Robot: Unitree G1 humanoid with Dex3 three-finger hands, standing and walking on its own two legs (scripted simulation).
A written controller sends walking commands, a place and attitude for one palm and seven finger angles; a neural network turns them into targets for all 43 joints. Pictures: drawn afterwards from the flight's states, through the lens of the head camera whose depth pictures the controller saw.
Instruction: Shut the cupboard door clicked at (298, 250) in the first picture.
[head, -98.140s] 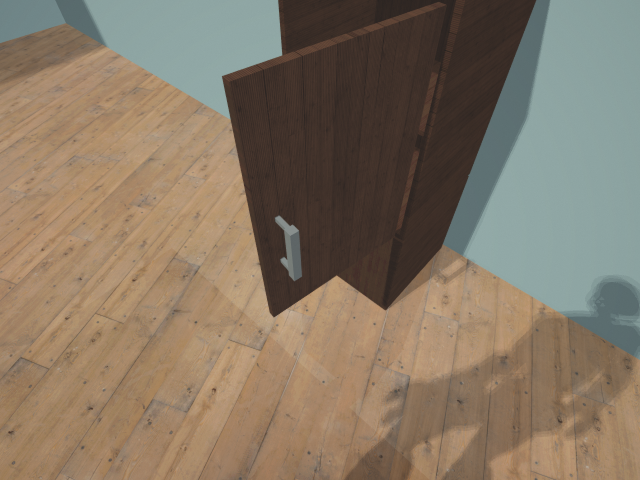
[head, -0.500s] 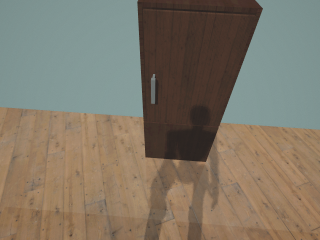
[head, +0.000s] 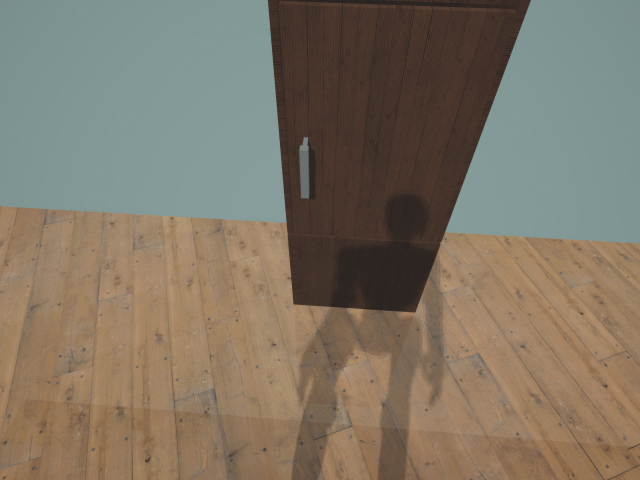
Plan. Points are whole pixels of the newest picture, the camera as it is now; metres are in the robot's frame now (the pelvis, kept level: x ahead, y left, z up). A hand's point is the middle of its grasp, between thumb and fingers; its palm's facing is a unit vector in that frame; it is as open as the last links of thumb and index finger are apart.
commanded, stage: look to check the result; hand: left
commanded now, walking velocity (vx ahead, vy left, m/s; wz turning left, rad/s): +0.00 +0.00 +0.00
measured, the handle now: (305, 168) +0.78 +0.08 -0.09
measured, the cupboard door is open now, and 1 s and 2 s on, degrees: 0 0 0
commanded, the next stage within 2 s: stand and wait in 0.18 s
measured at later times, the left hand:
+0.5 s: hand out of the picture +0.00 +0.14 -0.18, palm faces +0.06 -0.98 -0.16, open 7.4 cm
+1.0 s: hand out of the picture +0.01 +0.14 -0.18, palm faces +0.07 -0.98 -0.16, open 7.4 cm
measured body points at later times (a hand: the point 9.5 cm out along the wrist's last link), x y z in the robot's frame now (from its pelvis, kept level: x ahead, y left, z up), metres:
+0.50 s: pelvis +0.02 -0.01 +0.00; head +0.03 -0.01 +0.45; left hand +0.00 +0.19 -0.16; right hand +0.00 -0.22 -0.16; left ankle +0.04 +0.10 -0.74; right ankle +0.01 -0.13 -0.74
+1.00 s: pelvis +0.04 -0.02 +0.00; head +0.05 -0.01 +0.45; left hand +0.00 +0.19 -0.16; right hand +0.02 -0.23 -0.16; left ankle +0.04 +0.10 -0.74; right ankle +0.01 -0.13 -0.74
